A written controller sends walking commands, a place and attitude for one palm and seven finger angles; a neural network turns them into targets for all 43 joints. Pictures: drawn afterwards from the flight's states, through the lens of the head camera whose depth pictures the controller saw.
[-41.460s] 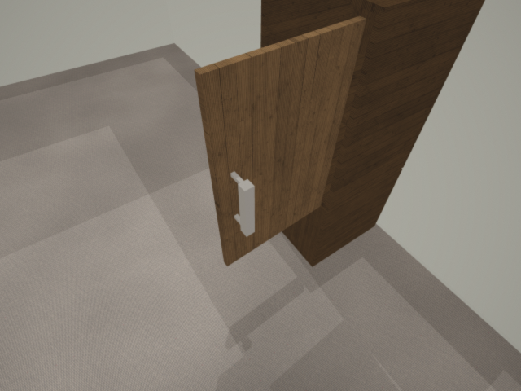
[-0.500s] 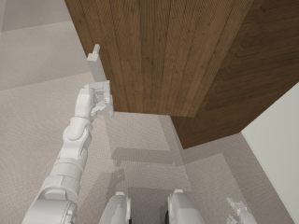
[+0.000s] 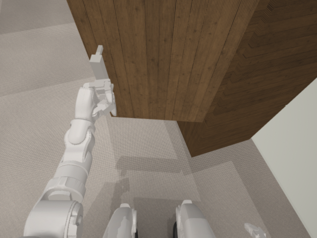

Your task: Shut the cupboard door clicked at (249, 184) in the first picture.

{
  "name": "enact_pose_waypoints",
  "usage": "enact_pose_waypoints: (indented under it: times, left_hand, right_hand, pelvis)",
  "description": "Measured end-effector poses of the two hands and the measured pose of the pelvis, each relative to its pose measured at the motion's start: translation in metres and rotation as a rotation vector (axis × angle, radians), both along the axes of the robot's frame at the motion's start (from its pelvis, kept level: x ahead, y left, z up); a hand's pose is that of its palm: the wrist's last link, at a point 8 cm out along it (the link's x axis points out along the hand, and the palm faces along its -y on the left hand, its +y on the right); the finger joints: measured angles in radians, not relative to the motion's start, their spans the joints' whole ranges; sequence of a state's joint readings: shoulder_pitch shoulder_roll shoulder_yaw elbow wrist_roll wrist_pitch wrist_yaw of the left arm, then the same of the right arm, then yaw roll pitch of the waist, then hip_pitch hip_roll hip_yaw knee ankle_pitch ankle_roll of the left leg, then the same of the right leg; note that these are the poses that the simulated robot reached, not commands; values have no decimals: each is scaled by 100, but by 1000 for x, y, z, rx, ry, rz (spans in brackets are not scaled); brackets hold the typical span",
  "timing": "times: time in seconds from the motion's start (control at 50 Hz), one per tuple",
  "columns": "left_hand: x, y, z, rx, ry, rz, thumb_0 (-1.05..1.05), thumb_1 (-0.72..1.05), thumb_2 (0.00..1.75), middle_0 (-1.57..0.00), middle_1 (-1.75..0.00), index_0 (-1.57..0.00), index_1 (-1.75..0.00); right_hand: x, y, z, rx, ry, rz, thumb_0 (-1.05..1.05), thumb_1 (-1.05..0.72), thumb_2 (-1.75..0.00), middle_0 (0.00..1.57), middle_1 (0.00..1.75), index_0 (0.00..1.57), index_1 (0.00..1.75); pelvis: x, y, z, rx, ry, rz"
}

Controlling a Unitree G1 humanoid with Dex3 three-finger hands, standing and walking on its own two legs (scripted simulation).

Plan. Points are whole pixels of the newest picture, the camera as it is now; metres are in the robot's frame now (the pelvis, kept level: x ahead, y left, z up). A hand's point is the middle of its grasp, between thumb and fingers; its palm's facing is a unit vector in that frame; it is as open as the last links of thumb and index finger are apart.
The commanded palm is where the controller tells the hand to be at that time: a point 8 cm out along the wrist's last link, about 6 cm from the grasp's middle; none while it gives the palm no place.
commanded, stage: push the door shut along its arc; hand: left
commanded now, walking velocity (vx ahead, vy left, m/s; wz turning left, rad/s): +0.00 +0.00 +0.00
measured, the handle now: (105, 75) +0.53 +0.14 +0.04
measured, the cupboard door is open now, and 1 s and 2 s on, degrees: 69 54 45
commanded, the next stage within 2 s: pull the fist back off the door in 1.48 s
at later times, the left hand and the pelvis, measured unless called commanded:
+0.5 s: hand (117, 86) +0.49 +0.10 +0.05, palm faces -0.23 -0.97 -0.05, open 3.1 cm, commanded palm +0.48 +0.14 +0.04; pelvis +0.00 +0.01 -0.01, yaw -1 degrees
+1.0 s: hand (128, 72) +0.54 +0.07 +0.05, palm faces -0.35 -0.93 -0.03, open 3.1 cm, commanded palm +0.55 +0.11 +0.04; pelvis -0.01 +0.02 -0.03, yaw -2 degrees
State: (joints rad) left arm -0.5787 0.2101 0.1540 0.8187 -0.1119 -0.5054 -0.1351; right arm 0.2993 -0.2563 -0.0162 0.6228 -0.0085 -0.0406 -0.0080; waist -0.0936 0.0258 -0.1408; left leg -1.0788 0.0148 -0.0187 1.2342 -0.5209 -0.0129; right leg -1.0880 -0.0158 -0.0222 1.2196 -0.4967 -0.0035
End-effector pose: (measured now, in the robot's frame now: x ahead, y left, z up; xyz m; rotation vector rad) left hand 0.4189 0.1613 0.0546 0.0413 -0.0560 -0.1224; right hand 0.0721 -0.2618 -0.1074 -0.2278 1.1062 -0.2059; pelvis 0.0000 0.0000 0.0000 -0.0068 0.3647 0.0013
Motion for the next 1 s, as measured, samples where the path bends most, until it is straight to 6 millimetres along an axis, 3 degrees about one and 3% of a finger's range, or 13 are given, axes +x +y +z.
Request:
enact_pose_waypoints:
  times: [0.14, 0.22, 0.38, 0.6, 1.0]
  left_hand:
    - [7, -6, -13, 7, 71, -26, 2, 90, 90, -131, -150, -130, -150]
    - [21, -8, -8, 15, 41, -38, 2, 90, 90, -131, -150, -130, -150]
    - [51, -5, -5, 30, 50, -74, 2, 90, 90, -132, -150, -130, -150]
    - [74, -11, -4, 13, 74, -136, 2, 90, 90, -131, -150, -130, -150]
    - [120, -32, -4, 11, 101, -237, 2, 90, 90, -130, -150, -130, -150]
  right_hand:
    - [8, 4, 1, -6, -32, 1, 1, -90, -90, 20, 30, 20, 30]
    - [4, 7, -3, -10, -23, 2, 1, -90, -90, 20, 30, 20, 30]
    - [-21, 10, -14, -7, 62, -27, 1, -90, -90, 20, 30, 20, 30]
    - [-59, 11, -14, -10, 171, -78, 1, -90, -90, 20, 30, 20, 30]
    - [-83, 15, -17, -38, 219, -118, 1, -90, -90, 20, 30, 20, 30]
  pelvis:
    - [-4, 4, -2, -3, 5, -2]
    - [-6, 6, -6, -6, 14, 1]
    - [-6, 9, -13, -12, 46, 0]
    - [-3, 12, -15, -20, 70, -5]
    - [-6, 16, -28, -41, 126, -12]
